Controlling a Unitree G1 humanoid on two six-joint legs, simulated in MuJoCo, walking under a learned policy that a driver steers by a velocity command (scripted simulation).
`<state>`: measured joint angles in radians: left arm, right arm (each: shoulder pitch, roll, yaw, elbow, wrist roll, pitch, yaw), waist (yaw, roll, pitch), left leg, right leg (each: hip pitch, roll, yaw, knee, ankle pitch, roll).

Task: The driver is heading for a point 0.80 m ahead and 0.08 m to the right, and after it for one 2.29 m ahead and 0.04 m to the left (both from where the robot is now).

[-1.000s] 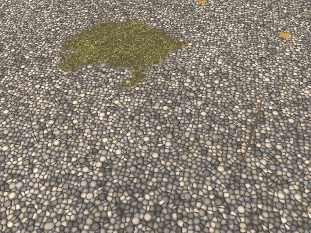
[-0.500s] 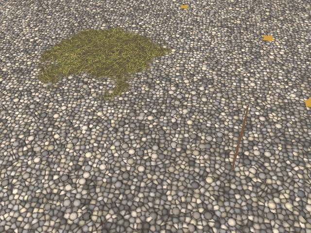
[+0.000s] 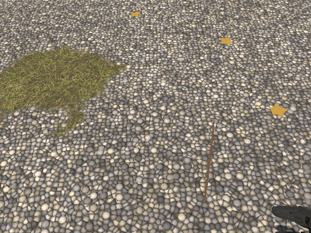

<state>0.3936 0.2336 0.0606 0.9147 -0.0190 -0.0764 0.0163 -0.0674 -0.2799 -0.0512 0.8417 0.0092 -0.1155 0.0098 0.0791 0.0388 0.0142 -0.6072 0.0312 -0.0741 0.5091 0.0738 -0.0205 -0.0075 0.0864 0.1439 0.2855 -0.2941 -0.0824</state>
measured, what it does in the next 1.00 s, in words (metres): walks ahead, turning right: left foot, then right foot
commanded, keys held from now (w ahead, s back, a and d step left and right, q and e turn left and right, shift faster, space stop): w+e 0.62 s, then w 0.06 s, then w+q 0.32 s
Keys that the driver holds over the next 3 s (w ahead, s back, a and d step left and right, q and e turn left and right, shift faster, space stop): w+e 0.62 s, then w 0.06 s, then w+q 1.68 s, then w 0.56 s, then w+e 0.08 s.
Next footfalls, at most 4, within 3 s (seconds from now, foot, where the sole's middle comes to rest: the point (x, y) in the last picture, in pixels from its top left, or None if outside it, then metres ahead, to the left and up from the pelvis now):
0.12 left None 0.27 0.14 -0.78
0.62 right None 0.46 -0.21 -0.78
1.18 left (213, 162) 0.83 -0.14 -0.78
1.64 right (258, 125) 1.07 -0.39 -0.78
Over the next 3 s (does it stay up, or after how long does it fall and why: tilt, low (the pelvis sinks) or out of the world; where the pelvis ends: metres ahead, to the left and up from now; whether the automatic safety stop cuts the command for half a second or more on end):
stays up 1.60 -0.05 0.00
